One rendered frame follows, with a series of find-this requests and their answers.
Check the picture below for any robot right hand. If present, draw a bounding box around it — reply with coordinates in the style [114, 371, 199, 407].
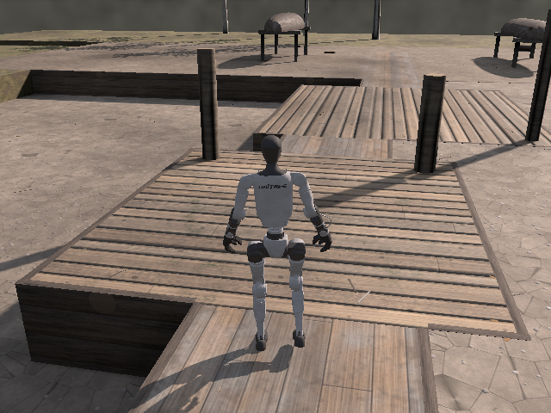
[313, 232, 332, 252]

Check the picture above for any robot left hand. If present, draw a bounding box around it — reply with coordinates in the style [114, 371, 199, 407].
[223, 235, 242, 253]

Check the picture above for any robot right forearm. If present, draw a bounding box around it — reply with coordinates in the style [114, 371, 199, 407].
[310, 204, 329, 237]

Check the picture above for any right robot upper arm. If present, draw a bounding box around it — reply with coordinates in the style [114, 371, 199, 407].
[290, 172, 318, 219]

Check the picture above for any robot right shin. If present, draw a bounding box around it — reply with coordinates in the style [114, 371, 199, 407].
[292, 276, 304, 336]

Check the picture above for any humanoid robot head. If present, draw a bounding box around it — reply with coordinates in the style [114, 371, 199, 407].
[258, 135, 287, 176]

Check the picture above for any left robot upper arm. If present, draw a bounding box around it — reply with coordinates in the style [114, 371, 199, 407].
[232, 174, 255, 220]

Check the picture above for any robot left forearm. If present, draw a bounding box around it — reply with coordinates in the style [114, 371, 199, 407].
[225, 208, 241, 238]

